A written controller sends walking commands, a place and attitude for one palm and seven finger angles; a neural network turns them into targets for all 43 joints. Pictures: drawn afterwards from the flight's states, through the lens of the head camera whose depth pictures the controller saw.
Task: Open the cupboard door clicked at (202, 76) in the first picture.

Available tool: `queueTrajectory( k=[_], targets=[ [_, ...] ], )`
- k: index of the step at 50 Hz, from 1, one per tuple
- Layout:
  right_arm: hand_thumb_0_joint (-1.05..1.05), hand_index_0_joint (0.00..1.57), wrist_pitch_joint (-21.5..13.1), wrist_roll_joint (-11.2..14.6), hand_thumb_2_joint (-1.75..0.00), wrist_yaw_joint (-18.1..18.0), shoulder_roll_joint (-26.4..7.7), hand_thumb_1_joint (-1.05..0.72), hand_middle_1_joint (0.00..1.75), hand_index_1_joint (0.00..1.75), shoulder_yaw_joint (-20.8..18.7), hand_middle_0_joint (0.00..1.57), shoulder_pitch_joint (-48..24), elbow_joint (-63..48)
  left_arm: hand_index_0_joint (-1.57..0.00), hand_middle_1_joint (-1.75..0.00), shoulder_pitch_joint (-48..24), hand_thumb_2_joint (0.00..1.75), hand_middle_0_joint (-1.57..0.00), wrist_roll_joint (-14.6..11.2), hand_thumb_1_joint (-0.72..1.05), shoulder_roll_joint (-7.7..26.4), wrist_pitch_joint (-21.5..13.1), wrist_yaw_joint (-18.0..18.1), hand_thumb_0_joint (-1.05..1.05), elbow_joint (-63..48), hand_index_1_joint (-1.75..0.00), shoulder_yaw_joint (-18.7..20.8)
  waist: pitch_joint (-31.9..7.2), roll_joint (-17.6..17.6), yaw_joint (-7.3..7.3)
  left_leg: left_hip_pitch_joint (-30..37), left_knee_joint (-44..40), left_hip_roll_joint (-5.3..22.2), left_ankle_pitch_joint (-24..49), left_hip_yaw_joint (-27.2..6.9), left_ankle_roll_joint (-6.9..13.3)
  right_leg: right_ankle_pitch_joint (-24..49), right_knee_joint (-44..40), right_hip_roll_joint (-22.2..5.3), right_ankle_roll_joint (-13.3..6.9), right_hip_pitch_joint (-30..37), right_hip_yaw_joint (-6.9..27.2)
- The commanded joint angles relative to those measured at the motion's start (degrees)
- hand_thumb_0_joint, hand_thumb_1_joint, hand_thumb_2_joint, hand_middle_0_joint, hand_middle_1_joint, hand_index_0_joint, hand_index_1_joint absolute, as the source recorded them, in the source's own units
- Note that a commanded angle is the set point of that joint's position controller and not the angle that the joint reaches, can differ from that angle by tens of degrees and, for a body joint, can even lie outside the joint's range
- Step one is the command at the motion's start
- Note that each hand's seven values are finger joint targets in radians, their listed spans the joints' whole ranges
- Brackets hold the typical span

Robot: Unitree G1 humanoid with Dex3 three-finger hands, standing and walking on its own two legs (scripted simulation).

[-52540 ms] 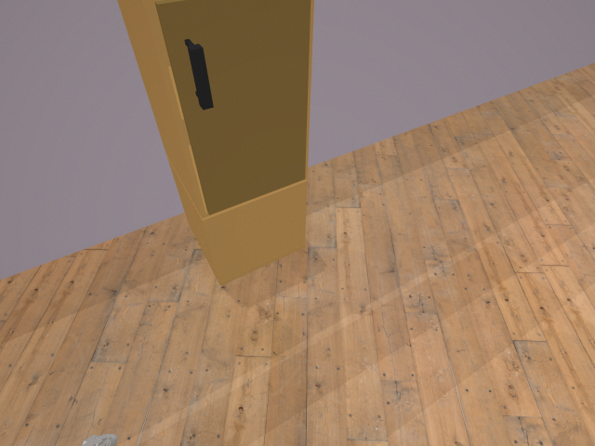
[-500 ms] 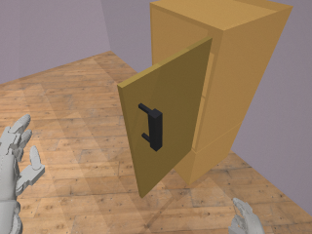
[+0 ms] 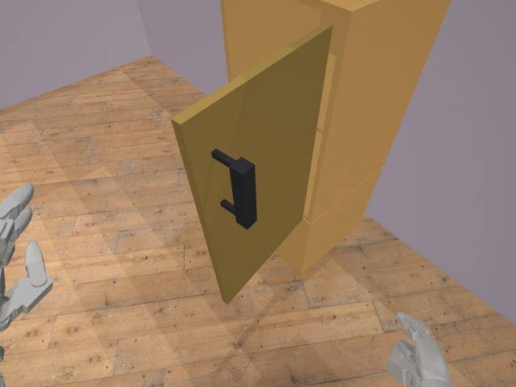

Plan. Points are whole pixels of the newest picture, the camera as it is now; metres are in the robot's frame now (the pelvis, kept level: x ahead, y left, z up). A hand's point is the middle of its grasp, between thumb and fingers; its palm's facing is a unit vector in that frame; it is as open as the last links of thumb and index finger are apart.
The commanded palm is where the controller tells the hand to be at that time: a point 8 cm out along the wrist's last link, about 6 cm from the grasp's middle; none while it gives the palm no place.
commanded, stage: step back with the hand held close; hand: left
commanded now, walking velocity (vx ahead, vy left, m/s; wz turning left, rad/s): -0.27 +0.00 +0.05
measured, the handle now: (233, 189) +0.38 +0.07 +0.11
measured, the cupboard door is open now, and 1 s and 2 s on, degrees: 100 100 100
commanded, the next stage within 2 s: stop stepping back and stand still in 0.80 s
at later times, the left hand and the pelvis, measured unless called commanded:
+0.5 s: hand out of the picture +0.09 +0.27 +0.15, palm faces +0.48 -0.77 -0.42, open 7.4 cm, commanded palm +0.03 +0.31 +0.17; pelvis -0.10 +0.01 -0.02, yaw +2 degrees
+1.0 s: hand out of the picture +0.02 +0.24 +0.16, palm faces +0.31 -0.82 -0.47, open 7.4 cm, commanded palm -0.05 +0.29 +0.17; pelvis -0.19 -0.01 -0.01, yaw -1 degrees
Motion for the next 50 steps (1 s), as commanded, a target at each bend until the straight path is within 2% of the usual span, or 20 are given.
queueTrajectory(
  k=[1, 5, 13, 17, 20, 22, 25, 26, 28, 29, 31, 35, 38, 40, 41, 43, 45, 47, 49, 50],
  targets=[
    [0.0, 0.2, -2.1, 0.0, -0.9, -0.2, -5.6, -0.9, 0.3, 0.3, -2.1, 0.2, -4.2, -10.5, -0.2, -0.3, 1.1, 0.9, -0.2, -0.1, 0.9, 11.6, -3.4, 2.2, 0.0, -14.0, -0.3, 9.8, -12.2, -1.3, 0.42, 6.4, -0.3, 3.3, 20.7, -2.7, 0.4, 24.7, 1.4, -3.4, 0.1, 1.0, 1.4],
    [0.0, 0.2, -2.6, -0.1, -0.9, -0.1, -5.9, -0.9, 0.3, 0.3, -2.1, 0.2, -3.5, -10.9, -0.2, -0.3, 1.5, 0.9, -0.2, 0.1, 0.9, 11.9, -4.3, 2.9, 0.0, -16.0, -0.3, 10.6, -10.4, 1.4, 0.38, 0.9, -2.4, 4.3, 12.9, -4.5, 0.7, 15.9, 2.9, -2.3, 0.0, 0.9, 1.5],
    [0.0, 0.2, -6.1, -0.5, -0.9, 0.1, -6.9, -0.9, 0.3, 0.3, -2.2, 0.2, -2.8, -10.9, -0.2, -0.3, -0.5, 0.9, -0.2, 1.6, 0.9, 10.4, -7.2, 3.5, 0.0, -16.6, -0.3, 12.1, -5.7, 7.8, 0.36, -24.0, -12.7, 10.1, -21.3, -11.8, 4.4, 3.6, 16.3, 1.0, 0.5, 11.4, -0.3],
    [0.0, 0.2, -7.5, -0.3, -0.9, 0.4, -6.4, -0.9, 0.3, 0.3, -2.4, 0.2, -1.2, -9.7, -0.2, -0.3, -2.4, 0.9, -0.2, 2.0, 0.9, 9.3, -7.8, 3.4, 0.0, -15.0, -0.3, 11.2, -3.6, 1.0, -0.5, -24.1, -6.0, 6.4, -25.4, -9.0, 3.1, -2.6, 10.7, -1.0, -0.9, 5.0, 3.7],
    [0.0, 0.2, -7.7, -0.7, -0.9, 0.6, -5.5, -0.9, 0.3, 0.3, -2.5, 0.2, 0.5, -7.4, -0.2, -0.3, -4.4, 0.9, -0.2, 1.6, 0.9, 9.6, -7.9, 3.9, 0.0, -15.4, -0.3, 9.1, -2.9, -9.6, -1.34, -5.6, 13.6, -1.6, -15.9, -3.8, -1.2, -18.4, -6.8, -10.2, -5.7, -18.6, 14.4],
    [0.0, 0.2, -7.4, -1.2, -0.9, 0.8, -4.2, -0.9, 0.3, 0.3, -1.8, 0.2, 0.3, -5.6, -0.2, -0.3, -6.5, 0.9, -0.2, 1.8, 0.9, 10.1, -7.6, 4.7, 0.0, -15.5, -0.3, 8.2, -4.5, -13.4, -1.73, 1.1, 22.6, -2.7, -11.0, -3.5, -1.4, -14.1, -8.4, -14.6, -7.4, -24.1, 14.1],
    [0.0, 0.2, -7.3, -1.0, -0.9, 0.0, -5.1, -0.9, 0.3, 0.3, -1.4, 0.2, -0.9, -6.0, -0.2, -0.3, -7.3, 0.9, -0.2, 1.4, 0.9, 11.7, -7.4, 5.0, 0.0, -17.2, -0.3, 9.8, -2.2, -4.5, -1.76, -1.6, 4.2, 0.5, -12.6, -8.5, 0.1, -10.7, 0.2, -7.7, -3.3, -20.0, 6.7],
    [0.0, 0.2, -7.6, -1.1, -0.9, -0.4, -6.3, -0.9, 0.3, 0.3, -1.4, 0.2, -2.1, -7.2, -0.2, -0.3, -7.1, 0.9, -0.2, 1.5, 0.9, 12.1, -8.1, 5.0, 0.0, -19.1, -0.3, 10.8, -1.5, 3.7, -1.05, -9.9, -5.1, 5.2, -14.7, -14.9, 2.1, -9.7, 6.5, -2.6, -0.7, -13.4, 3.5],
    [0.0, 0.2, -8.7, -1.4, -0.9, -0.6, -6.3, -0.9, 0.3, 0.3, -2.0, 0.2, -3.2, -7.7, -0.2, -0.3, -5.2, 0.9, -0.2, 2.6, 0.9, 13.6, -9.6, 4.8, 0.0, -19.4, -0.3, 14.0, -5.9, 19.6, -0.14, -29.8, -23.4, 17.5, -37.2, -29.9, 7.6, -11.1, 35.2, 4.9, 0.8, 7.0, 0.1],
    [0.0, 0.2, -9.2, -1.8, -0.9, -0.3, -5.0, -0.9, 0.3, 0.3, -2.5, 0.2, -1.5, -7.4, -0.2, -0.3, -4.8, 0.9, -0.2, 2.2, 0.9, 13.6, -9.6, 4.7, 0.0, -19.5, -0.3, 14.8, -6.5, 14.4, -0.6, -27.2, -22.8, 18.2, -31.6, -29.2, 8.3, -13.5, 42.6, 5.0, 0.3, 3.5, 1.7],
    [0.0, 0.2, -10.5, -1.8, -0.9, 1.1, -4.6, -0.9, 0.3, 0.3, -2.9, 0.2, -1.7, -5.9, -0.2, -0.3, -2.5, 0.9, -0.2, 1.3, 0.9, 11.2, -9.4, 4.6, 0.0, -18.6, -0.3, 12.7, -7.3, 6.2, 0.24, -14.0, -15.6, 14.8, -17.2, -22.4, 7.7, -15.7, 38.5, 3.7, -0.4, -5.6, 2.1],
    [0.0, 0.2, -11.3, -2.1, -0.9, 2.0, -4.5, -0.9, 0.3, 0.3, -1.9, 0.2, -1.3, -3.8, -0.2, -0.3, -0.1, 0.9, -0.2, -0.6, 0.9, 7.9, -8.0, 4.5, 0.0, -18.0, -0.3, 7.9, -9.2, 10.4, -0.5, -3.5, -16.3, 12.0, -7.9, -16.8, 4.4, -18.8, 18.5, 4.0, -1.1, -3.7, -1.4],
    [0.0, 0.2, -10.5, -2.0, -0.9, 2.0, -5.2, -0.9, 0.3, 0.3, -2.0, 0.2, -2.0, -3.3, -0.2, -0.3, -2.3, 0.9, -0.2, -0.8, 0.9, 10.6, -8.0, 3.9, 0.0, -17.0, -0.3, 8.7, -9.1, 8.8, -0.3, -0.2, -11.5, 8.7, 0.7, -12.0, 1.0, -7.1, -3.5, 2.2, -2.5, 0.2, -0.9],
    [0.0, 0.2, -8.9, -1.7, -0.9, 1.7, -4.3, -0.9, 0.3, 0.3, -1.7, 0.2, -2.7, -3.5, -0.2, -0.3, -5.5, 0.9, -0.2, -0.9, 0.9, 14.5, -9.0, 3.7, 0.0, -16.4, -0.3, 10.7, -9.3, -4.5, -0.84, 4.0, 2.3, 3.4, 1.3, -5.9, -2.1, 4.3, -8.7, -8.3, -6.0, -7.2, 10.1],
    [0.0, 0.2, -9.0, -1.8, -0.9, 1.5, -3.6, -0.9, 0.3, 0.3, -1.2, 0.2, -3.2, -3.3, -0.2, -0.3, -6.6, 0.9, -0.2, -0.8, 0.9, 16.6, -9.4, 4.0, 0.0, -15.4, -0.3, 12.3, -9.6, -8.3, -0.39, 5.4, 9.0, 0.8, -1.9, -3.0, -3.2, 9.8, -9.9, -13.2, -6.4, -11.5, 11.0],
    [0.0, 0.2, -9.3, -0.4, -0.9, 0.8, -4.0, -0.9, 0.3, 0.3, -1.7, 0.2, -4.1, -3.8, -0.2, -0.3, -7.0, 0.9, -0.2, -0.4, 0.9, 14.9, -8.7, 3.5, 0.0, -15.5, -0.3, 10.1, -13.0, -13.3, -0.56, 1.8, 14.7, -2.2, -2.5, -3.1, -2.8, 34.6, -1.7, -12.0, -5.1, -4.3, 6.3],
    [0.0, 0.2, -7.3, -0.4, -0.9, 0.0, -3.3, -0.9, 0.3, 0.3, -0.8, 0.2, -4.7, -5.8, -0.2, -0.3, -1.0, 0.9, -0.2, -0.6, 0.9, 15.1, -6.5, 2.7, 0.0, -14.0, -0.3, 11.5, -11.1, -10.3, -0.64, -1.3, 9.1, -2.0, 7.8, -2.9, -1.8, 45.4, 4.5, -9.1, -2.3, 0.1, 2.6],
    [0.0, 0.2, -6.9, -0.1, -0.9, -0.2, -4.5, -0.9, 0.3, 0.3, -0.8, 0.2, -2.8, -6.1, -0.2, -0.3, 1.1, 0.9, -0.2, -1.5, 0.9, 14.6, -6.3, 2.2, 0.0, -15.6, -0.3, 12.0, -12.0, -0.7, -0.9, 8.3, 0.3, 2.2, 27.7, -6.8, 0.5, 27.3, 7.4, -2.7, 0.9, -3.8, -0.4],
    [0.0, 0.2, -8.2, -0.8, -0.9, 0.2, -5.3, -0.9, 0.3, 0.3, -1.3, 0.2, -1.8, -6.5, -0.2, -0.3, 4.3, 0.9, -0.2, -1.4, 0.9, 14.8, -6.6, 2.3, 0.0, -15.8, -0.3, 12.8, -13.0, 9.6, 0.13, 9.2, -8.4, 9.3, 19.2, -17.3, 3.8, -9.2, 10.6, 3.1, 0.5, -5.8, -0.8],
    [0.0, 0.2, -8.7, -1.6, -0.9, 0.4, -5.1, -0.9, 0.3, 0.3, -1.1, 0.2, -1.9, -6.3, -0.2, -0.3, 3.8, 0.9, -0.2, -1.4, 0.9, 14.1, -6.5, 2.4, 0.0, -17.3, -0.3, 12.1, -11.9, 12.8, -0.05, 4.0, -14.1, 10.5, 3.9, -20.1, 4.0, -16.7, 13.1, 3.4, -0.5, -3.7, -0.3]
  ],
)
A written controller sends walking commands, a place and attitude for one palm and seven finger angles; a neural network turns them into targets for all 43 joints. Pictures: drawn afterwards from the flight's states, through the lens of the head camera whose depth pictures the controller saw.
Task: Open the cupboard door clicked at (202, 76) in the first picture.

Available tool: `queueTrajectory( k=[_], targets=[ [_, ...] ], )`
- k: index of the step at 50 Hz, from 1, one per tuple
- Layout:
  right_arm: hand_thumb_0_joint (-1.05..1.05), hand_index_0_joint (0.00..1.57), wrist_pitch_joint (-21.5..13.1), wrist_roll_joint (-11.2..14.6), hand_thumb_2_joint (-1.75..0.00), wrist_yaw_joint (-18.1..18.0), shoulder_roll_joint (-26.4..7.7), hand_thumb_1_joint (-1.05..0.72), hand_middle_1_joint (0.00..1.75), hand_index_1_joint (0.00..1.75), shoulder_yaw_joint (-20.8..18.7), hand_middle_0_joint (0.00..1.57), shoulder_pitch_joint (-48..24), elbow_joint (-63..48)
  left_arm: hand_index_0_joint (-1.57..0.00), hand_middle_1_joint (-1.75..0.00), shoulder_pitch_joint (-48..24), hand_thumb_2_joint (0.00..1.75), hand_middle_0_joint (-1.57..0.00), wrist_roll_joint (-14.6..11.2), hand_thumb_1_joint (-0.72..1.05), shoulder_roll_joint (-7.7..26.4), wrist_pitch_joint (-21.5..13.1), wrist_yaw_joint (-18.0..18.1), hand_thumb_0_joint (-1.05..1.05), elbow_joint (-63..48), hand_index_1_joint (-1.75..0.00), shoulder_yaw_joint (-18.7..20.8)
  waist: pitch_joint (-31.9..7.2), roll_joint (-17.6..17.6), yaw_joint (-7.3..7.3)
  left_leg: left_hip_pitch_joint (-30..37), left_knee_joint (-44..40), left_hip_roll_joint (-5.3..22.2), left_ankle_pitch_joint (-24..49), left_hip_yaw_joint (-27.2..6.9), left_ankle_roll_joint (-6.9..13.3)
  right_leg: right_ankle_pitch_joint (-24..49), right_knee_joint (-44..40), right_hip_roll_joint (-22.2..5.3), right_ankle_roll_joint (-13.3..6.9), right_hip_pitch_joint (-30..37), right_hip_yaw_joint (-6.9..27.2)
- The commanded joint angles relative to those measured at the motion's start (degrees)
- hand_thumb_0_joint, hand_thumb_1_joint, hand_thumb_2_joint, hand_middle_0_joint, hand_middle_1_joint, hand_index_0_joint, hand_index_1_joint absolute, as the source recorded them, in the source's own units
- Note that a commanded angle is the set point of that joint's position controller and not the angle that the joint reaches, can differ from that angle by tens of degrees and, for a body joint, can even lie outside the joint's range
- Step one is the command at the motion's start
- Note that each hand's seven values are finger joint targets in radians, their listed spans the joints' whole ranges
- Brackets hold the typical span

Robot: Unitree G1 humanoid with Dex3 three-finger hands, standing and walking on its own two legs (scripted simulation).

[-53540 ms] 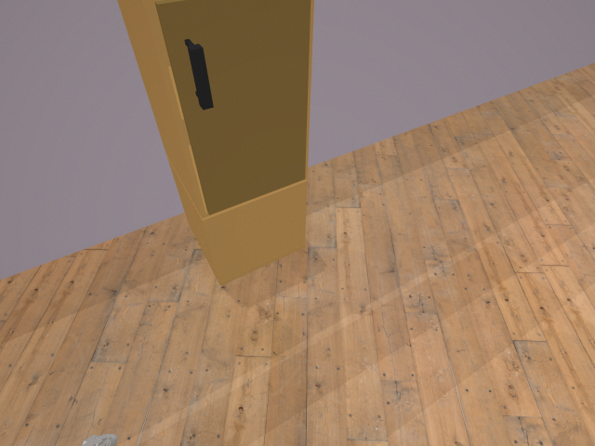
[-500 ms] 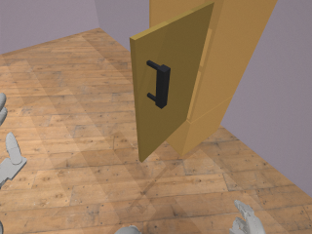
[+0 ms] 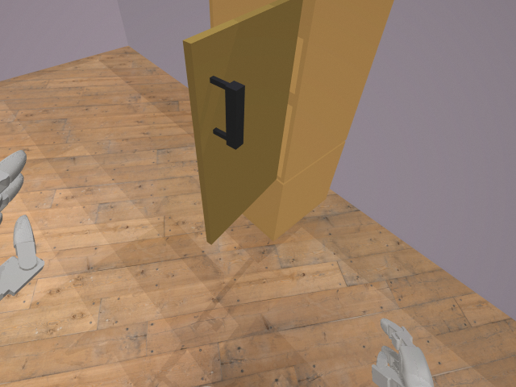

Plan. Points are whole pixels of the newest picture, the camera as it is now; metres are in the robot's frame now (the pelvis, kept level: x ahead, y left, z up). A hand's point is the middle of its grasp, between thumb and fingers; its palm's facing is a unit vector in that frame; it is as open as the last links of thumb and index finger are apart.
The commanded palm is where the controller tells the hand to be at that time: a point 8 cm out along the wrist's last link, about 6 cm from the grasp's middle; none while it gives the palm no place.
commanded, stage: stop stepping back and stand still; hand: left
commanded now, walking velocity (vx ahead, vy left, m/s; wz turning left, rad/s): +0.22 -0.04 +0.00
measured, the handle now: (225, 112) +0.57 +0.09 +0.12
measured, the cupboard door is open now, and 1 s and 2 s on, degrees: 100 100 100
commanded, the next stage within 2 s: let the arm hang, fingers relaxed in 0.66 s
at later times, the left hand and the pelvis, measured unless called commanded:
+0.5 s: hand out of the picture +0.12 +0.26 +0.18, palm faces +0.45 -0.77 -0.45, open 7.4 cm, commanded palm +0.06 +0.30 +0.19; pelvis -0.07 +0.00 +0.01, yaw +2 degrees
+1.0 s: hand out of the picture +0.04 +0.19 -0.14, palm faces +0.04 -0.97 -0.24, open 7.4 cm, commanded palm none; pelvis -0.06 +0.00 +0.00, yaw +4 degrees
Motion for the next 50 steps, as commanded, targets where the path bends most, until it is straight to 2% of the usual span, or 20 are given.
queueTrajectory(
  k=[1, 4, 5, 6, 7, 8, 10, 13, 18, 20, 25, 30, 32, 37, 38, 39, 42, 45, 47, 50],
  targets=[
    [0.0, 0.2, -4.4, -1.7, -0.9, 0.1, -8.1, -0.9, 0.3, 0.3, -2.6, 0.2, -3.1, -9.5, -0.2, -0.3, 2.8, 0.9, -0.2, -0.3, 0.9, 9.1, -2.8, 2.0, 0.0, -13.4, -0.3, 10.2, -8.2, 17.3, 1.89, 5.7, -22.8, 12.5, -21.3, -17.4, 2.2, -8.3, 4.7, 2.0, -0.5, -1.0, -1.4],
    [0.0, 0.2, -3.8, -1.1, -0.9, 0.2, -8.2, -0.9, 0.3, 0.3, -3.0, 0.2, -2.6, -10.4, -0.2, -0.3, 4.5, 0.9, -0.2, 0.2, 0.9, 7.8, -2.1, 2.4, 0.0, -11.6, -0.3, 9.4, -4.7, 11.5, 0.92, -1.7, -15.7, 4.5, -27.4, -6.0, -2.4, -5.5, -9.8, 0.6, -2.6, 3.7, -2.8],
    [0.0, 0.2, -3.5, -0.7, -0.9, 0.3, -7.7, -0.9, 0.3, 0.3, -3.4, 0.2, -1.8, -10.3, -0.2, -0.3, 5.7, 0.9, -0.2, 0.4, 0.9, 7.9, -1.9, 2.4, 0.0, -10.7, -0.3, 9.3, -5.1, 3.7, 0.55, 5.6, -2.7, 0.3, -20.3, -1.3, -3.6, -12.2, -17.2, -5.1, -4.7, -6.3, 3.2],
    [0.0, 0.2, -3.0, -0.8, -0.9, 0.1, -7.8, -0.9, 0.3, 0.3, -3.9, 0.2, -1.8, -9.7, -0.2, -0.3, 5.2, 0.9, -0.2, 0.2, 0.9, 8.5, -1.7, 2.5, 0.0, -11.1, -0.3, 9.4, -3.2, -5.7, 0.57, 10.7, 13.3, -1.5, -14.0, -1.9, -4.2, -19.3, -24.4, -13.7, -8.0, -19.7, 15.8],
    [0.0, 0.2, -2.7, -1.0, -0.9, 0.0, -8.0, -0.9, 0.3, 0.3, -3.9, 0.2, -1.6, -8.4, -0.2, -0.3, 2.2, 0.9, -0.2, 0.5, 0.9, 7.1, -1.3, 2.8, 0.0, -11.3, -0.3, 8.1, 0.0, -8.3, 0.78, 6.5, 22.8, -0.8, -11.9, -3.4, -3.9, -16.5, -25.4, -19.0, -10.8, -22.6, 19.9],
    [0.0, 0.2, -2.8, -1.2, -0.9, 0.1, -8.1, -0.9, 0.3, 0.3, -3.6, 0.2, -1.6, -7.4, -0.2, -0.3, -1.1, 0.9, -0.2, 0.9, 0.9, 6.7, -1.3, 3.3, 0.0, -10.3, -0.3, 8.1, 0.3, -6.4, 0.33, 3.0, 26.6, 0.5, -13.3, -4.4, -3.7, -12.4, -23.9, -19.5, -11.1, -21.7, 19.4],
    [0.0, 0.2, -3.7, -1.0, -0.9, -0.6, -7.6, -0.9, 0.3, 0.3, -2.6, 0.2, -1.1, -6.2, -0.2, -0.3, -6.4, 0.9, -0.2, 2.0, 0.9, 4.9, -1.6, 3.7, 0.0, -4.8, -0.3, 5.2, 1.6, -3.2, -0.28, 3.8, 16.1, 3.0, -14.8, -3.3, -2.3, -5.1, -18.8, -15.4, -6.6, -16.9, 10.3],
    [0.0, 0.2, -5.7, -0.7, -0.9, -1.5, -9.1, -0.9, 0.3, 0.3, -3.3, 0.2, -1.5, -5.5, -0.2, -0.3, -10.5, 0.9, -0.2, 2.9, 0.9, 5.3, -2.6, 3.8, 0.0, -4.1, -0.3, 4.0, 1.9, 0.5, 0.43, 11.1, -1.4, 2.3, -11.3, -1.2, -0.5, 0.8, -14.3, -11.8, -4.0, -12.6, 7.6],
    [0.0, 0.2, -6.5, -0.7, -0.9, -0.7, -8.2, -0.9, 0.3, 0.3, -2.2, 0.2, -0.6, -6.6, -0.2, -0.3, -6.9, 0.9, -0.2, 2.7, 0.9, 6.7, -3.9, 2.9, 0.0, -11.0, -0.3, 6.4, -3.8, 11.4, 1.17, 11.2, -8.5, 7.5, -1.2, -8.4, 1.3, 11.0, -2.3, -3.4, 0.2, -4.4, -1.1],
    [0.0, 0.2, -6.7, -0.7, -0.9, -0.4, -7.9, -0.9, 0.3, 0.3, -2.1, 0.2, -1.3, -7.0, -0.2, -0.3, -4.9, 0.9, -0.2, 2.5, 0.9, 5.9, -3.8, 3.1, 0.0, -10.0, -0.3, 6.5, -2.8, 9.0, 1.27, 7.4, -12.0, 10.3, -8.5, -11.7, 2.5, 7.3, -1.2, -1.8, 0.7, -2.8, -2.6],
    [0.0, 0.2, -6.2, -0.7, -0.9, 0.0, -7.6, -0.9, 0.3, 0.3, -2.1, 0.2, -1.8, -7.5, -0.2, -0.3, -1.3, 0.9, -0.2, 2.2, 0.9, 4.3, -2.9, 3.3, 0.0, -6.3, -0.3, 6.8, -0.1, 8.5, 0.86, 0.7, -13.8, 8.2, -27.2, -7.8, 1.1, 1.6, -5.9, -1.9, -0.6, -0.9, -1.7],
    [0.0, 0.2, -4.8, -0.9, -0.9, 0.1, -6.8, -0.9, 0.3, 0.3, -2.4, 0.2, -1.1, -7.0, -0.2, -0.3, -2.7, 0.9, -0.2, 1.7, 0.9, 4.8, -2.3, 3.2, 0.0, -5.4, -0.3, 6.2, -1.6, -3.9, 0.22, 5.9, 5.2, 1.9, -14.4, -0.2, -0.8, -4.4, -16.3, -11.4, -5.5, -8.4, 12.4],
    [0.0, 0.2, -4.8, -0.8, -0.9, 0.2, -6.9, -0.9, 0.3, 0.3, -2.4, 0.2, -1.1, -6.8, -0.2, -0.3, -4.7, 0.9, -0.2, 1.7, 0.9, 4.9, -2.3, 3.4, 0.0, -6.4, -0.3, 5.9, -2.8, -3.6, 0.25, 7.7, 4.2, 1.8, -10.5, -0.2, -0.8, 4.0, -14.1, -12.4, -5.7, -6.6, 10.9],
    [0.0, 0.2, -4.8, -0.6, -0.9, -0.3, -7.3, -0.9, 0.3, 0.3, -2.0, 0.2, -2.6, -7.5, -0.2, -0.3, -6.1, 0.9, -0.2, 2.2, 0.9, 5.3, -3.1, 2.9, 0.0, -7.6, -0.3, 6.1, 0.4, 6.7, 0.79, 9.8, -6.7, 5.4, -9.1, -5.5, 0.5, 6.9, -8.3, -4.9, -0.9, -7.5, 1.9],
    [0.0, 0.2, -7.5, -1.1, -0.9, 4.6, -14.2, -0.9, 0.3, 0.3, -5.3, 0.2, -2.6, 7.1, -0.2, -0.3, -8.6, 0.9, -0.2, 6.4, 0.9, -7.3, 5.3, -4.8, 0.0, 37.2, -0.3, -18.3, 3.0, 8.7, -3.01, 7.0, -0.8, 8.2, 2.2, -8.9, 1.0, 10.3, 4.1, -5.6, -0.4, -15.2, -3.4],
    [0.0, 0.2, -1.7, -1.1, -0.9, 5.3, -14.0, -0.9, 0.3, 0.3, -5.2, 0.2, 1.7, 6.6, -0.2, -0.3, -7.5, 0.9, -0.2, 6.3, 0.9, -9.3, 10.9, -6.3, 0.0, 39.0, -0.3, -16.1, 0.2, 8.9, -0.48, 3.6, -3.3, 9.6, 8.3, -11.1, 3.1, 8.3, 6.6, -4.7, 0.1, -11.1, -2.4],
    [0.0, 0.2, 1.5, -2.4, -0.9, 4.6, -11.4, -0.9, 0.3, 0.3, -3.3, 0.2, 0.0, 4.3, -0.2, -0.3, -9.1, 0.9, -0.2, 6.1, 0.9, -10.5, 12.1, -6.7, 0.0, 46.3, -0.3, -17.3, -2.5, 0.6, 1.9, -0.3, -4.3, 11.0, 5.8, -14.8, 5.5, 3.2, 6.2, -3.9, -0.5, -5.7, -1.7],
    [0.0, 0.2, 2.8, -2.1, -0.9, 4.5, -9.6, -0.9, 0.3, 0.3, -3.1, 0.2, -0.6, 6.2, -0.2, -0.3, -12.9, 0.9, -0.2, 6.2, 0.9, -5.3, 10.8, -6.2, 0.0, 58.1, -0.3, -17.6, -6.6, -14.1, 1.88, 3.4, 4.7, 2.0, 2.0, -3.9, -0.2, 28.6, -5.6, -12.2, -3.8, 1.4, 5.8],
    [0.0, 0.2, 4.2, -2.3, -0.9, 4.3, -9.3, -0.9, 0.3, 0.3, -3.3, 0.2, 0.4, 9.0, -0.2, -0.3, -17.2, 0.9, -0.2, 5.7, 0.9, -4.3, 10.9, -5.8, 0.0, 64.9, -0.3, -18.7, -4.2, -10.7, 0.54, 6.5, 4.9, 0.8, -6.1, -2.2, -1.1, 34.7, -7.0, -14.4, -6.3, -0.6, 6.4],
    [0.0, 0.2, 4.9, -2.3, -0.9, 4.2, -7.5, -0.9, 0.3, 0.3, -2.2, 0.2, 1.7, 13.8, -0.2, -0.3, -19.2, 0.9, -0.2, 4.9, 0.9, -6.9, 11.4, -5.4, 0.0, 73.7, -0.3, -20.6, -2.1, 5.4, 0.03, 11.5, -1.9, 3.6, 5.1, -4.9, -0.9, 22.0, -6.1, -9.0, -3.2, -3.1, 2.6]
  ],
)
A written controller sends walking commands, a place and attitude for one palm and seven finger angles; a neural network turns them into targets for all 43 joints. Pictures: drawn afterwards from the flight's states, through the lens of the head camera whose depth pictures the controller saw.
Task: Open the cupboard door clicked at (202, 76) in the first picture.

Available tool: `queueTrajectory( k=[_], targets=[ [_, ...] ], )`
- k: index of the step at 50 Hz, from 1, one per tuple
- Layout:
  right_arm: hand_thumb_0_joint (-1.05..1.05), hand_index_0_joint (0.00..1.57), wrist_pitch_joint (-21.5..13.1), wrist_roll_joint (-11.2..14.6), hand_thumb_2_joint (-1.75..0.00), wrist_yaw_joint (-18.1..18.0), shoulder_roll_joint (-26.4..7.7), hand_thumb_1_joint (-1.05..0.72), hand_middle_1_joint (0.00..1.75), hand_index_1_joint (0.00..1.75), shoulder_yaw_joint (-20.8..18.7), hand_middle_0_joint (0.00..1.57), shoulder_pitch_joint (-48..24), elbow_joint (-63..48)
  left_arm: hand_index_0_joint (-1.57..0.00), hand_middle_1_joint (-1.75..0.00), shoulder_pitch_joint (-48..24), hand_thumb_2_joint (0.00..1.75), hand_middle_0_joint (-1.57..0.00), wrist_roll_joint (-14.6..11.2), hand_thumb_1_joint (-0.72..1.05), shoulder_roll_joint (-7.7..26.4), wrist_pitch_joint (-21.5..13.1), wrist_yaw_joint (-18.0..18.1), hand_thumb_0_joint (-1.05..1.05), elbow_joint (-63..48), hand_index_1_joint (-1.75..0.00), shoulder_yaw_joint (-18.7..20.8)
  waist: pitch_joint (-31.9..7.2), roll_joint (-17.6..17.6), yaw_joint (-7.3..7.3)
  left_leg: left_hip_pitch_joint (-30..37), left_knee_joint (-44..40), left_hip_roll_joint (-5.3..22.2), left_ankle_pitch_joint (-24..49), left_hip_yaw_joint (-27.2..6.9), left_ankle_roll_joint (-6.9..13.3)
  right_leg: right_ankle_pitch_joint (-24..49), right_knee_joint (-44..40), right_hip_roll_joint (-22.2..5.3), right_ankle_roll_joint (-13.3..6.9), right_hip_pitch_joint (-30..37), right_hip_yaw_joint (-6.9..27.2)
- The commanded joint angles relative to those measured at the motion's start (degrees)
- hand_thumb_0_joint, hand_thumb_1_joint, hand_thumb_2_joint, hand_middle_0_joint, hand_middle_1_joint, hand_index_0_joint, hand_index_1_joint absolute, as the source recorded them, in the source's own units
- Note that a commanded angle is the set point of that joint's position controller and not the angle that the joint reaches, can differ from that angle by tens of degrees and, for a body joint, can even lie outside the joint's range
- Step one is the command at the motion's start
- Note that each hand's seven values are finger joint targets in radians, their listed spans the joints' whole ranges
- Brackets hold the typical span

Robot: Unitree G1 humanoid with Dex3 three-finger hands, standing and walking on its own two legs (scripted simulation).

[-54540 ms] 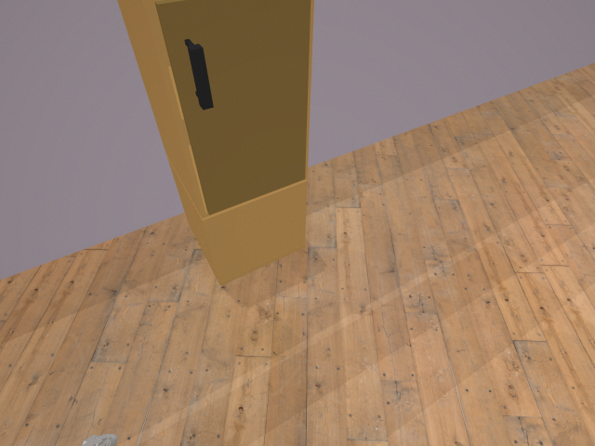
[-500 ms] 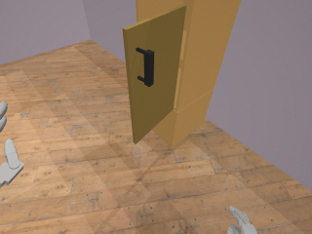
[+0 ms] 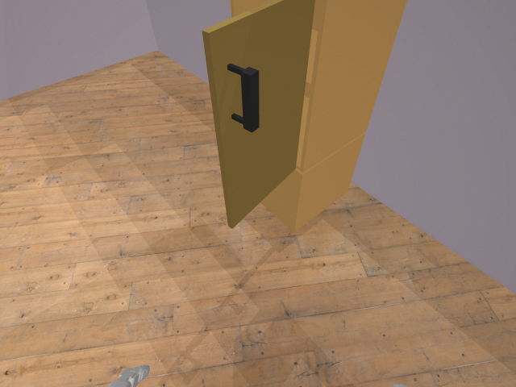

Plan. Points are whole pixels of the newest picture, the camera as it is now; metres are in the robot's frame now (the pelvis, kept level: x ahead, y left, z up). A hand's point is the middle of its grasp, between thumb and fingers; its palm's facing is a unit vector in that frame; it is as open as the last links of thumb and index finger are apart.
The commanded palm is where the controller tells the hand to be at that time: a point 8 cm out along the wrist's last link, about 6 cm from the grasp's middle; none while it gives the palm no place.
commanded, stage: let the arm hang, fingers relaxed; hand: left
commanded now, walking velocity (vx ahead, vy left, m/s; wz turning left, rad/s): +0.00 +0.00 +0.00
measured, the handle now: (242, 97) +0.64 +0.05 +0.12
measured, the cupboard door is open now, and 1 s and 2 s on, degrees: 100 100 100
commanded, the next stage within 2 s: look to check the result in 0.86 s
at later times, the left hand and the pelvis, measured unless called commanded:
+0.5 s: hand out of the picture -0.03 +0.20 -0.16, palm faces +0.03 -0.97 -0.25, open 7.3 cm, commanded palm none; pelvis -0.01 +0.00 +0.01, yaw +0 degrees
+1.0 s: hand out of the picture +0.04 +0.20 -0.15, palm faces +0.01 -0.97 -0.26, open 7.3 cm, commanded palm none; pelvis +0.00 +0.00 +0.02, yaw +0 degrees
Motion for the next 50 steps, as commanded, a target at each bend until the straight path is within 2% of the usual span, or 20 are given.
queueTrajectory(
  k=[1, 2, 3, 4, 7, 8, 9, 17, 21, 25, 30, 37, 39, 46, 50],
  targets=[
    [0.0, 0.2, -0.4, 0.1, -0.9, -0.5, -4.4, -0.9, 0.3, 0.3, -0.6, 0.2, 1.3, 0.9, -0.2, -0.3, -0.4, 0.9, -0.2, -0.8, 0.9, 8.9, -2.9, 1.2, 0.0, 4.0, -0.3, 2.1, -2.8, 6.5, 1.73, 4.9, -8.4, 5.0, 14.8, -4.3, 1.6, 15.5, -10.7, -5.1, -1.5, 3.4, 5.2],
    [0.0, 0.2, -0.4, 0.2, -0.9, -0.7, -4.2, -0.9, 0.3, 0.3, -0.4, 0.2, 1.1, 2.1, -0.2, -0.3, 0.7, 0.9, -0.2, -0.9, 0.9, 8.3, -2.9, 1.2, 0.0, 6.9, -0.3, 2.0, -2.7, 8.1, 2.13, 4.7, -9.2, 5.3, 14.0, -4.8, 1.8, 13.5, -11.7, -4.6, -1.4, 4.5, 5.1],
    [0.0, 0.2, -0.4, 0.0, -0.9, -1.0, -4.0, -0.9, 0.3, 0.3, -0.8, 0.2, 1.6, 2.8, -0.2, -0.3, 2.0, 0.9, -0.2, -0.6, 0.9, 7.2, -2.9, 1.4, 0.0, 8.5, -0.3, 2.8, -2.9, 7.6, 2.54, 4.7, -9.1, 5.6, 13.4, -5.1, 2.0, 13.1, -12.9, -4.5, -1.5, 5.4, 4.5],
    [0.0, 0.2, -0.2, 0.1, -0.9, -1.1, -3.3, -0.9, 0.3, 0.3, -0.8, 0.2, 2.2, 3.7, -0.2, -0.3, 2.2, 0.9, -0.2, -0.8, 0.9, 6.7, -2.9, 1.4, 0.0, 10.2, -0.3, 2.8, -2.8, 9.0, 2.32, 4.4, -9.9, 5.6, 11.2, -5.1, 2.0, 11.9, -13.6, -4.7, -1.7, 5.8, 4.4],
    [0.0, 0.2, 0.1, 0.4, -0.9, -1.3, -2.8, -0.9, 0.3, 0.3, -0.9, 0.2, 4.1, 6.6, -0.2, -0.3, 2.3, 0.9, -0.2, -1.0, 0.9, 6.6, -3.1, 1.2, 0.0, 14.2, -0.3, 2.1, -1.9, 5.5, 2.03, 5.5, -10.9, 5.5, 8.5, -4.8, 1.7, 10.5, -15.7, -4.9, -2.1, 5.1, 4.6],
    [0.0, 0.2, 0.2, 0.5, -0.9, -1.3, -3.1, -0.9, 0.3, 0.3, -1.0, 0.2, 4.7, 7.1, -0.2, -0.3, 2.5, 0.9, -0.2, -1.0, 0.9, 6.6, -3.1, 1.2, 0.0, 15.2, -0.3, 2.0, -0.9, 2.9, 2.02, 5.9, -10.9, 5.7, 8.3, -5.0, 1.8, 9.8, -16.4, -4.7, -2.1, 4.3, 4.3],
    [0.0, 0.2, 0.2, 0.5, -0.9, -1.3, -2.8, -0.9, 0.3, 0.3, -1.0, 0.2, 5.4, 8.0, -0.2, -0.3, 2.5, 0.9, -0.2, -1.0, 0.9, 6.4, -3.2, 1.2, 0.0, 16.2, -0.3, 1.8, -0.9, 1.7, 1.81, 6.2, -11.2, 5.8, 8.4, -4.8, 1.8, 9.7, -16.8, -4.9, -2.1, 4.4, 4.1],
    [0.0, 0.2, 0.4, 0.6, -0.9, -1.5, -2.3, -0.9, 0.3, 0.3, -1.1, 0.2, 7.3, 11.7, -0.2, -0.3, 4.1, 0.9, -0.2, -1.1, 0.9, 6.2, -3.0, 1.4, 0.0, 20.9, -0.3, 1.4, 3.0, -0.8, 1.78, 6.4, -13.6, 5.6, 3.7, -4.5, 1.9, 3.6, -18.2, -4.6, -2.1, 1.3, 4.1],
    [0.0, 0.2, 0.4, 0.5, -0.9, -1.4, -2.0, -0.9, 0.3, 0.3, -1.3, 0.2, 7.5, 12.4, -0.2, -0.3, 4.3, 0.9, -0.2, -1.0, 0.9, 6.3, -3.0, 1.5, 0.0, 21.5, -0.3, 1.6, 3.4, -1.6, 1.84, 6.1, -14.3, 5.4, 1.9, -4.5, 1.9, 1.8, -18.1, -4.6, -2.1, 0.7, 4.4],
    [0.0, 0.2, 0.3, 0.4, -0.9, -1.4, -1.7, -0.9, 0.3, 0.3, -1.3, 0.2, 7.5, 12.8, -0.2, -0.3, 4.1, 0.9, -0.2, -0.9, 0.9, 6.1, -3.0, 1.5, 0.0, 21.5, -0.3, 1.8, 4.6, -1.0, 1.87, 5.2, -14.7, 5.2, 0.4, -4.6, 1.9, 0.2, -18.1, -4.5, -2.0, 0.0, 4.5],
    [0.0, 0.2, 0.2, 0.3, -0.9, -1.3, -1.9, -0.9, 0.3, 0.3, -1.4, 0.2, 6.8, 12.8, -0.2, -0.3, 3.6, 0.9, -0.2, -0.9, 0.9, 6.5, -3.0, 1.5, 0.0, 21.3, -0.3, 2.1, 4.8, -0.3, 2.01, 4.6, -14.9, 5.0, 0.0, -4.7, 1.9, -0.3, -18.1, -4.7, -2.0, -0.1, 4.8],
    [0.0, 0.2, -0.3, 0.3, -0.9, -1.4, -3.2, -0.9, 0.3, 0.3, -1.5, 0.2, 5.2, 12.5, -0.2, -0.3, 1.9, 0.9, -0.2, -0.9, 0.9, 7.2, -3.5, 1.4, 0.0, 20.9, -0.3, 2.4, 3.1, 1.0, 2.06, 6.1, -14.5, 5.5, 5.0, -4.7, 1.8, 5.0, -17.7, -4.9, -2.1, 1.8, 4.8],
    [0.0, 0.2, -0.4, 0.4, -0.9, -1.4, -3.7, -0.9, 0.3, 0.3, -1.7, 0.2, 4.7, 12.3, -0.2, -0.3, 1.1, 0.9, -0.2, -0.9, 0.9, 7.9, -3.7, 1.4, 0.0, 20.7, -0.3, 2.5, 2.7, -0.3, 2.02, 6.6, -14.2, 5.7, 6.7, -4.6, 1.8, 6.2, -17.9, -5.1, -2.0, 2.3, 4.6],
    [0.0, 0.2, -0.6, 0.4, -0.9, -1.4, -5.8, -0.9, 0.3, 0.3, -1.8, 0.2, 2.8, 12.2, -0.2, -0.3, -0.9, 0.9, -0.2, -1.0, 0.9, 9.6, -3.9, 1.2, 0.0, 20.5, -0.3, 2.7, 1.4, 0.8, 2.07, 7.7, -14.6, 6.1, 8.8, -4.8, 1.7, 8.7, -18.3, -5.4, -2.1, 4.1, 4.9],
    [0.0, 0.2, -0.6, 0.5, -0.9, -1.3, -7.1, -0.9, 0.3, 0.3, -1.8, 0.2, 1.8, 12.0, -0.2, -0.3, -2.2, 0.9, -0.2, -1.0, 0.9, 10.7, -4.0, 1.2, 0.0, 20.3, -0.3, 2.8, 1.3, -0.2, 1.97, 8.2, -14.9, 6.3, 9.3, -4.9, 1.6, 9.1, -18.8, -5.5, -1.9, 4.6, 4.7]
  ],
)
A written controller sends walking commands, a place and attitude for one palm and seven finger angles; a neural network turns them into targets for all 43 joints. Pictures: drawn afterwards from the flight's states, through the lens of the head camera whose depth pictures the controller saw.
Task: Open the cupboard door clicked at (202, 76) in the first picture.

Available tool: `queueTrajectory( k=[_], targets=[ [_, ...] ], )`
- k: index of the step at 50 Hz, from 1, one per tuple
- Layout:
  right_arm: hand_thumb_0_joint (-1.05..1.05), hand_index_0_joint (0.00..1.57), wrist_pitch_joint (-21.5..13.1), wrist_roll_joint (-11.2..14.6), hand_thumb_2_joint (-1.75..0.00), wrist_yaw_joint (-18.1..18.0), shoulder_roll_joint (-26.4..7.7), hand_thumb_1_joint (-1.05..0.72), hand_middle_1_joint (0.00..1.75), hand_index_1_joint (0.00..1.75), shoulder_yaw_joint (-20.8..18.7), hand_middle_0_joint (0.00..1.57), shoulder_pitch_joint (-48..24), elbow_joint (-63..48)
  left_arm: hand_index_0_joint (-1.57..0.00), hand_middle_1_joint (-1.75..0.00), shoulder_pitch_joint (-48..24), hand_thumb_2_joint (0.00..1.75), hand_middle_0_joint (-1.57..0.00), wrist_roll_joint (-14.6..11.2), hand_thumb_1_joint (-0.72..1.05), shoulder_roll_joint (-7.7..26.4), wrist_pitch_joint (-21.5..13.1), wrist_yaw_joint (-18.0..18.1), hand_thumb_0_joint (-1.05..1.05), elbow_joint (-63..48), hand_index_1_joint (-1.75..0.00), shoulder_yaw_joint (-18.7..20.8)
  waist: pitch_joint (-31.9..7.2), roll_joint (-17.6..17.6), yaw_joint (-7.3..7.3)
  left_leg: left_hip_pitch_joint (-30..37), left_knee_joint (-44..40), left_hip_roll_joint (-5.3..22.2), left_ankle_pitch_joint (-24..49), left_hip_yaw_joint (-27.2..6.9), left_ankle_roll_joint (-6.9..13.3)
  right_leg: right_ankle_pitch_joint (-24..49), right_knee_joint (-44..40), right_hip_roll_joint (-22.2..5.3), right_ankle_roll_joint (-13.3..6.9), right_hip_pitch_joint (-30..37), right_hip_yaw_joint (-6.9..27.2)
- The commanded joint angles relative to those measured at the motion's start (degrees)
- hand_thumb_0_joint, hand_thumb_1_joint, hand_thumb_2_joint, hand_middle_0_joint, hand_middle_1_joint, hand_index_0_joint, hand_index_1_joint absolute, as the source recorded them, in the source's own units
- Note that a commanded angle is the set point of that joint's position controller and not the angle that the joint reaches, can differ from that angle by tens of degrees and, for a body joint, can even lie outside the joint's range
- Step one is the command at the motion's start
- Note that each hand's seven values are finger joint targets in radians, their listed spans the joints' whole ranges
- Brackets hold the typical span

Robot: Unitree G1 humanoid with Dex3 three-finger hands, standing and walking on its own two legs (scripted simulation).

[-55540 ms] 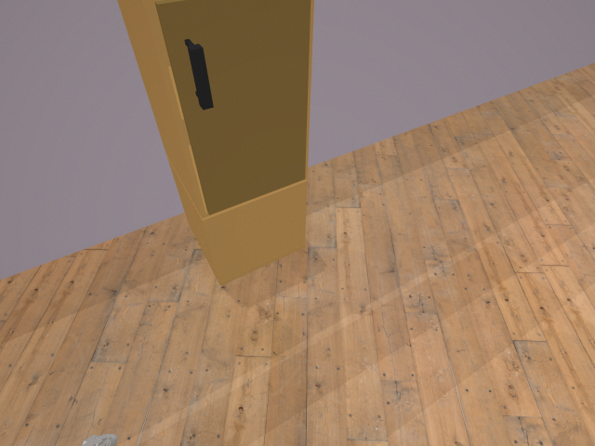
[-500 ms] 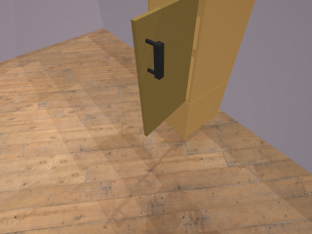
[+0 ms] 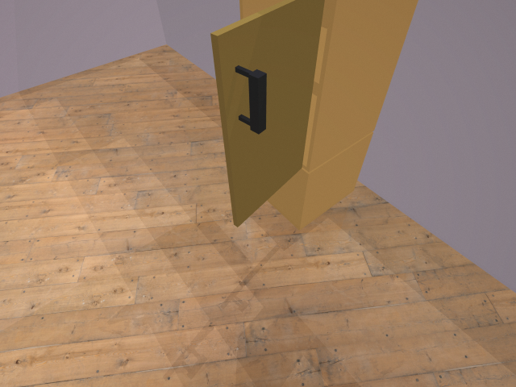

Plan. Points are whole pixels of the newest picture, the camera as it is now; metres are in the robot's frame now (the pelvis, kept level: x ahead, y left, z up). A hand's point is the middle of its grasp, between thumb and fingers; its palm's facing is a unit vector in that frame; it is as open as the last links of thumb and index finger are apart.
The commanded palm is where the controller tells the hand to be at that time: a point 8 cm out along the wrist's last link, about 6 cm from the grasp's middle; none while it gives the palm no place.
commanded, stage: look to check the result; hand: left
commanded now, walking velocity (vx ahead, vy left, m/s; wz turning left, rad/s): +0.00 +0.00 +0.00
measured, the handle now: (249, 99) +0.64 +0.05 +0.10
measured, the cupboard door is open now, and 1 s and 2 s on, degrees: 100 100 100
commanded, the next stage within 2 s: stand and wait in 0.48 s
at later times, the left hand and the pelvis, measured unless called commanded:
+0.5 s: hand out of the picture +0.07 +0.22 -0.16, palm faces +0.00 -0.95 -0.32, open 7.3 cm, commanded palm none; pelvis +0.01 -0.01 +0.00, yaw +0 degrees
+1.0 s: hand out of the picture +0.09 +0.22 -0.16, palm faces -0.02 -0.95 -0.32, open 7.3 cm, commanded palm none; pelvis +0.03 -0.01 +0.00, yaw +0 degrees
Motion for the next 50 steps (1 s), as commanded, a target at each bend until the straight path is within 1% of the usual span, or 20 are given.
queueTrajectory(
  k=[1, 2, 4, 5, 14, 19, 20, 23, 24, 30, 32, 34, 37, 38, 39, 42, 43, 45, 46, 50],
  targets=[
    [0.0, 0.2, -0.9, -0.1, -0.9, -0.1, -8.7, -0.9, 0.3, 0.3, -1.2, 0.2, -0.1, -2.6, -0.2, -0.3, 0.5, 0.9, -0.2, 0.1, 0.9, 10.1, -0.7, 0.5, 0.0, -2.1, -0.3, 1.8, -1.2, -0.9, 0.53, 2.0, -4.2, 5.4, 4.3, -4.6, 1.8, 3.2, -6.5, -6.7, -2.0, -2.4, 5.2],
    [0.0, 0.2, -0.9, -0.1, -0.9, -0.1, -9.0, -0.9, 0.3, 0.3, -1.2, 0.2, -0.4, -2.6, -0.2, -0.3, 0.3, 0.9, -0.2, 0.1, 0.9, 10.3, -0.8, 0.4, 0.0, -2.2, -0.3, 1.9, -1.6, -0.3, 0.52, 2.3, -4.1, 5.5, 4.9, -4.6, 1.8, 4.0, -6.5, -6.8, -2.0, -2.0, 5.4],
    [0.0, 0.2, -0.9, -0.1, -0.9, 0.0, -9.5, -0.9, 0.3, 0.3, -1.3, 0.2, -1.0, -2.7, -0.2, -0.3, -0.3, 0.9, -0.2, 0.1, 0.9, 11.0, -0.9, 0.4, 0.0, -2.3, -0.3, 1.9, -1.5, -1.3, 0.47, 2.5, -4.1, 5.6, 5.2, -4.6, 1.7, 4.2, -6.8, -6.8, -1.9, -1.9, 5.2],
    [0.0, 0.2, -0.9, -0.1, -0.9, 0.0, -9.9, -0.9, 0.3, 0.3, -1.2, 0.2, -1.2, -2.7, -0.2, -0.3, -0.4, 0.9, -0.2, 0.1, 0.9, 11.3, -0.9, 0.4, 0.0, -2.3, -0.3, 1.9, -2.3, -1.5, 0.57, 3.0, -4.0, 5.6, 6.1, -4.6, 1.8, 5.4, -6.8, -7.0, -2.0, -1.3, 5.4],
    [0.0, 0.2, -0.9, 0.0, -0.9, 0.2, -12.0, -0.9, 0.3, 0.3, -1.3, 0.2, -3.7, -3.0, -0.2, -0.3, -2.2, 0.9, -0.2, 0.1, 0.9, 13.4, -1.2, 0.4, 0.0, -2.5, -0.3, 1.8, -3.1, -1.4, 0.45, 4.8, -4.3, 6.0, 7.8, -4.4, 1.6, 8.7, -7.5, -7.4, -1.8, -0.5, 5.5],
    [0.0, 0.2, -1.0, 0.0, -0.9, 0.2, -12.7, -0.9, 0.3, 0.3, -1.2, 0.2, -4.5, -3.1, -0.2, -0.3, -2.9, 0.9, -0.2, 0.1, 0.9, 14.1, -1.2, 0.3, 0.0, -2.6, -0.3, 1.8, -2.7, -1.7, 0.5, 4.9, -4.9, 6.1, 7.9, -4.6, 1.5, 8.8, -8.1, -7.4, -1.7, -0.2, 5.6],
    [0.0, 0.2, -1.0, 0.0, -0.9, 0.3, -12.9, -0.9, 0.3, 0.3, -1.2, 0.2, -4.7, -3.1, -0.2, -0.3, -2.9, 0.9, -0.2, 0.0, 0.9, 14.1, -1.2, 0.3, 0.0, -2.6, -0.3, 1.7, -2.6, -1.1, 0.53, 5.0, -5.0, 6.1, 7.7, -4.4, 1.4, 8.7, -8.2, -7.5, -1.6, -0.3, 5.7],
    [0.0, 0.2, -1.0, 0.1, -0.9, 0.2, -13.4, -0.9, 0.3, 0.3, -1.2, 0.2, -4.9, -3.3, -0.2, -0.3, -2.9, 0.9, -0.2, 0.0, 0.9, 14.5, -1.3, 0.3, 0.0, -2.8, -0.3, 1.8, -2.8, -2.2, 0.67, 5.3, -5.1, 6.2, 7.8, -4.4, 1.4, 9.0, -8.4, -7.3, -1.6, 0.1, 5.6],
    [0.0, 0.2, -1.0, 0.0, -0.9, 0.3, -13.3, -0.9, 0.3, 0.3, -1.2, 0.2, -5.2, -3.2, -0.2, -0.3, -3.2, 0.9, -0.2, 0.0, 0.9, 14.5, -1.2, 0.3, 0.0, -2.6, -0.3, 1.7, -2.9, -1.3, 0.58, 5.4, -5.0, 6.1, 7.8, -4.4, 1.4, 9.0, -8.4, -7.5, -1.6, 0.0, 5.8],
    [0.0, 0.2, -1.1, 0.0, -0.9, 0.1, -13.8, -0.9, 0.3, 0.3, -1.1, 0.2, -5.0, -3.2, -0.2, -0.3, -3.6, 0.9, -0.2, 0.0, 0.9, 14.8, -1.3, 0.3, 0.0, -2.7, -0.3, 1.8, -4.3, -0.6, 0.5, 6.1, -4.9, 6.4, 9.9, -4.3, 1.3, 12.4, -8.0, -7.5, -1.7, 1.6, 5.9],
    [0.0, 0.2, -1.2, 0.1, -0.9, 0.1, -13.8, -0.9, 0.3, 0.3, -1.1, 0.2, -4.9, -3.3, -0.2, -0.3, -3.7, 0.9, -0.2, -0.1, 0.9, 15.0, -1.4, 0.3, 0.0, -2.7, -0.3, 1.8, -4.8, -1.6, 0.49, 6.4, -5.0, 6.5, 10.9, -4.3, 1.3, 13.7, -7.8, -7.5, -1.6, 2.1, 5.8],
    [0.0, 0.2, -1.1, 0.1, -0.9, 0.1, -13.7, -0.9, 0.3, 0.3, -1.1, 0.2, -4.9, -3.1, -0.2, -0.3, -3.7, 0.9, -0.2, 0.0, 0.9, 14.8, -1.2, 0.4, 0.0, -2.8, -0.3, 1.7, -3.4, -1.3, 0.51, 5.9, -5.2, 6.5, 10.0, -4.2, 1.3, 12.3, -8.1, -7.4, -1.6, 1.5, 5.5],
    [0.0, 0.2, -1.2, 0.1, -0.9, 0.0, -13.7, -0.9, 0.3, 0.3, -1.0, 0.2, -4.8, -3.0, -0.2, -0.3, -3.5, 0.9, -0.2, -0.1, 0.9, 14.8, -1.2, 0.3, 0.0, -2.7, -0.3, 1.7, -3.6, -1.1, 0.57, 6.0, -5.2, 6.5, 10.1, -4.0, 1.2, 12.8, -8.1, -7.4, -1.6, 1.7, 5.7],
    [0.0, 0.2, -1.2, 0.2, -0.9, 0.0, -13.8, -0.9, 0.3, 0.3, -1.0, 0.2, -4.7, -3.1, -0.2, -0.3, -3.2, 0.9, -0.2, -0.1, 0.9, 14.9, -1.2, 0.3, 0.0, -2.8, -0.3, 1.8, -3.8, -1.8, 0.77, 6.2, -5.2, 6.5, 9.7, -4.0, 1.3, 12.1, -8.3, -7.3, -1.6, 1.6, 5.6],
    [0.0, 0.2, -1.1, 0.1, -0.9, 0.0, -13.7, -0.9, 0.3, 0.3, -1.0, 0.2, -4.8, -3.0, -0.2, -0.3, -3.5, 0.9, -0.2, -0.1, 0.9, 14.7, -1.1, 0.3, 0.0, -2.7, -0.3, 1.7, -3.3, -1.0, 0.58, 6.1, -5.2, 6.4, 9.5, -4.1, 1.3, 11.9, -8.3, -7.4, -1.6, 1.4, 5.8],
    [0.0, 0.2, -1.3, 0.1, -0.9, 0.0, -13.7, -0.9, 0.3, 0.3, -1.0, 0.2, -4.3, -3.0, -0.2, -0.3, -3.5, 0.9, -0.2, -0.1, 0.9, 14.8, -1.3, 0.4, 0.0, -2.7, -0.3, 1.7, -4.6, -1.4, 0.55, 6.6, -5.2, 6.6, 10.7, -4.0, 1.3, 13.7, -7.9, -7.4, -1.7, 2.4, 5.9],
    [0.0, 0.2, -1.2, 0.3, -0.9, -0.1, -13.7, -0.9, 0.3, 0.3, -0.9, 0.2, -4.3, -3.0, -0.2, -0.3, -3.3, 0.9, -0.2, -0.1, 0.9, 14.8, -1.3, 0.4, 0.0, -2.8, -0.3, 1.8, -4.1, -2.2, 0.77, 6.4, -5.1, 6.5, 10.1, -3.9, 1.3, 13.0, -8.2, -7.2, -1.6, 2.2, 5.6],
    [0.0, 0.2, -1.2, 0.1, -0.9, 0.0, -13.5, -0.9, 0.3, 0.3, -1.0, 0.2, -4.4, -2.9, -0.2, -0.3, -3.4, 0.9, -0.2, -0.1, 0.9, 14.7, -1.2, 0.4, 0.0, -2.7, -0.3, 1.7, -3.4, -1.0, 0.61, 6.2, -5.2, 6.5, 10.1, -3.9, 1.2, 13.1, -8.1, -7.4, -1.7, 1.8, 5.9],
    [0.0, 0.2, -1.1, 0.2, -0.9, 0.0, -13.5, -0.9, 0.3, 0.3, -1.0, 0.2, -4.4, -2.9, -0.2, -0.3, -3.5, 0.9, -0.2, -0.1, 0.9, 14.8, -1.2, 0.4, 0.0, -2.7, -0.3, 1.6, -2.9, -1.7, 0.58, 6.0, -5.4, 6.5, 9.5, -3.8, 1.1, 12.5, -8.3, -7.3, -1.6, 1.5, 5.7],
    [0.0, 0.2, -1.1, 0.1, -0.9, -0.1, -13.4, -0.9, 0.3, 0.3, -1.0, 0.2, -4.1, -2.8, -0.2, -0.3, -3.1, 0.9, -0.2, -0.1, 0.9, 14.7, -1.2, 0.4, 0.0, -2.8, -0.3, 1.6, -4.0, -1.8, 0.59, 6.5, -5.0, 6.5, 10.5, -3.7, 1.2, 14.3, -8.1, -7.4, -1.6, 2.2, 5.9]
  ],
)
